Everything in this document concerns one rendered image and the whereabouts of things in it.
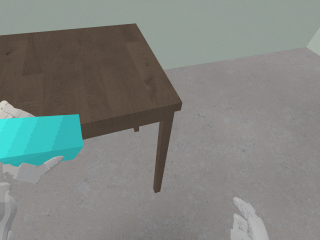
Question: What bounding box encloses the table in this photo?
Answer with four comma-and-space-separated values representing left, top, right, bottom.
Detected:
0, 23, 183, 193

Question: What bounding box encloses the robot right hand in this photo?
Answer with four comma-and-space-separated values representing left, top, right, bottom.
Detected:
230, 197, 270, 240

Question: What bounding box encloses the sponge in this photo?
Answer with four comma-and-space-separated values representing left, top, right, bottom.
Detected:
0, 114, 84, 167

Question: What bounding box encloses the robot left hand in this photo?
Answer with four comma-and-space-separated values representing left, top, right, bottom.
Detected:
0, 100, 64, 184

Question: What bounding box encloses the left robot forearm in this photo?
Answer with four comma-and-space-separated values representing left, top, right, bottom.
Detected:
0, 182, 18, 240

